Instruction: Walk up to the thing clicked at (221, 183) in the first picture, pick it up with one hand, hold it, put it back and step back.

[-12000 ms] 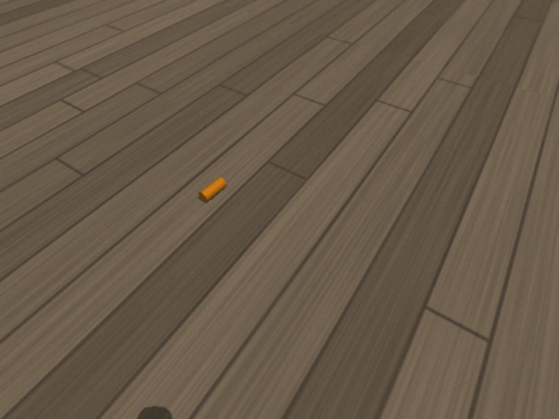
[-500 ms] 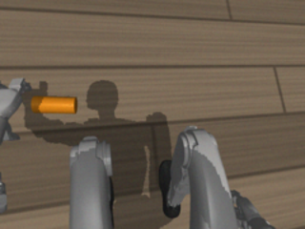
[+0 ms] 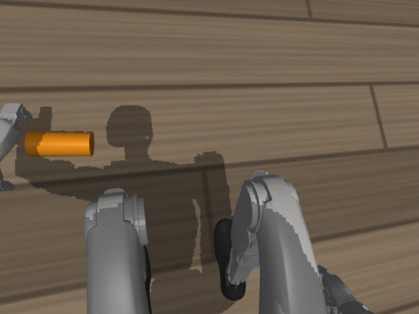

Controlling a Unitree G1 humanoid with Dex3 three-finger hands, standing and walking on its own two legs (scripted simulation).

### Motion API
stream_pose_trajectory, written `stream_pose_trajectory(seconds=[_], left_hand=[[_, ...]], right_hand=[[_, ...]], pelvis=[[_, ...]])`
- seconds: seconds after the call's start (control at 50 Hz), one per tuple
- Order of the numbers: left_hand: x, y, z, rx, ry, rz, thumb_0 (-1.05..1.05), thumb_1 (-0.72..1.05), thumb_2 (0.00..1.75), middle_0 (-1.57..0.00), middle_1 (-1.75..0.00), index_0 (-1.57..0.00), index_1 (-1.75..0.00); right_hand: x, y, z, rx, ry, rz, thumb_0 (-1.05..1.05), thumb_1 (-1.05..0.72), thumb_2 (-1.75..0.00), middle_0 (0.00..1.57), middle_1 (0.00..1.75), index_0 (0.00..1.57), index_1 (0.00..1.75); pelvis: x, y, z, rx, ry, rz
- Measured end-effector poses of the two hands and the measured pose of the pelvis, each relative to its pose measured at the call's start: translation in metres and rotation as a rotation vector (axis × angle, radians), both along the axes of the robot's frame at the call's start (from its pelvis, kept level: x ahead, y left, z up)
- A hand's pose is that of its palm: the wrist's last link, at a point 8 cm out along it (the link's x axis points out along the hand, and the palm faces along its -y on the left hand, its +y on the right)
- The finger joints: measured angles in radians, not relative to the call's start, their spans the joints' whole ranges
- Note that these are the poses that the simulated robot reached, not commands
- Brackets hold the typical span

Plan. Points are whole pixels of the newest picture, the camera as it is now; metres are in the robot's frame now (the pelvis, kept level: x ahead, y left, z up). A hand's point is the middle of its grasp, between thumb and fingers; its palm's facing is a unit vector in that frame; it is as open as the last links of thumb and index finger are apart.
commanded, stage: rise first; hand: left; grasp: from above
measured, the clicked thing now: (61, 144) +0.45 +0.29 -0.30
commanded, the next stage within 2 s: approach in 0.20 s
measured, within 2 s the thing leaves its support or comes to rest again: neither
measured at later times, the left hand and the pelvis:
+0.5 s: hand (18, 151) +0.41 +0.33 -0.18, palm faces -0.46 -0.03 -0.89, open 14.0 cm; pelvis +0.00 +0.00 -0.01, yaw +0 degrees
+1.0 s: hand (37, 138) +0.44 +0.30 -0.19, palm faces -0.53 +0.00 -0.85, open 13.6 cm; pelvis +0.00 +0.00 +0.00, yaw +0 degrees
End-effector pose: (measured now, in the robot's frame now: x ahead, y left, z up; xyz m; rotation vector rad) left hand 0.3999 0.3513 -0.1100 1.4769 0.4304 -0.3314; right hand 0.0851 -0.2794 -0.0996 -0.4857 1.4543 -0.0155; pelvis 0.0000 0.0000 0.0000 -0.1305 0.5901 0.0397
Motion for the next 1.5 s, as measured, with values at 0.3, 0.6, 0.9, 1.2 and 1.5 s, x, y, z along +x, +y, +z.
stream_pose_trajectory(seconds=[0.3,0.6,0.9,1.2,1.5], left_hand=[[0.002,-0.002,-0.008,0.006,0.008,-0.013,0.0,-0.5,0.98,-0.11,-0.98,-0.11,-0.97],[0.037,-0.052,-0.02,0.011,-0.038,-0.116,0.0,-0.48,0.97,-0.08,-1.03,-0.1,-1.0],[0.076,-0.086,-0.024,0.1,-0.026,-0.016,0.0,-0.44,0.93,-0.06,-1.09,-0.12,-1.03],[0.001,-0.013,-0.016,-0.015,0.087,-0.036,0.0,-0.44,0.91,-0.07,-1.11,-0.13,-1.04],[0.067,-0.07,0.023,0.062,-0.146,-0.134,0.0,-0.47,0.94,-0.08,-1.02,-0.11,-0.98]], right_hand=[[0.002,-0.001,-0.001,-0.002,0.002,0.015,0.0,-0.91,-0.9,0.21,0.3,0.2,0.3],[-0.012,-0.002,0.002,-0.012,-0.01,0.003,0.0,-0.9,-0.89,0.21,0.3,0.2,0.3],[-0.061,0.0,0.005,0.044,0.038,-0.104,0.0,-0.9,-0.89,0.21,0.3,0.2,0.3],[-0.016,-0.008,0.006,-0.015,0.034,0.047,0.0,-0.91,-0.89,0.21,0.3,0.2,0.3],[0.022,0.002,0.028,-0.039,-0.174,0.027,0.0,-0.9,-0.89,0.21,0.3,0.2,0.3]], pelvis=[[0.001,0.0,-0.003,0.0,-0.002,0.002],[0.001,0.0,-0.008,0.001,0.002,0.0],[0.003,-0.003,-0.004,0.004,0.025,-0.014],[-0.005,0.001,-0.003,-0.016,-0.026,0.003],[-0.007,0.007,0.004,-0.019,-0.001,0.01]])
